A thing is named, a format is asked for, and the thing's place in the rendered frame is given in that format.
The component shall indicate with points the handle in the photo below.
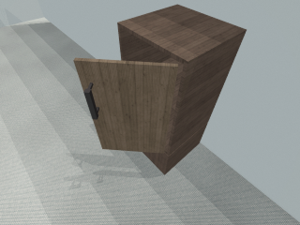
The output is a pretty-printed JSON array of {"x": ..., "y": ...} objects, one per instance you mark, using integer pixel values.
[{"x": 91, "y": 102}]

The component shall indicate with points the cupboard door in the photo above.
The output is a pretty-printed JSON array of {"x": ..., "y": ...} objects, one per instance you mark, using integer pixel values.
[{"x": 135, "y": 101}]

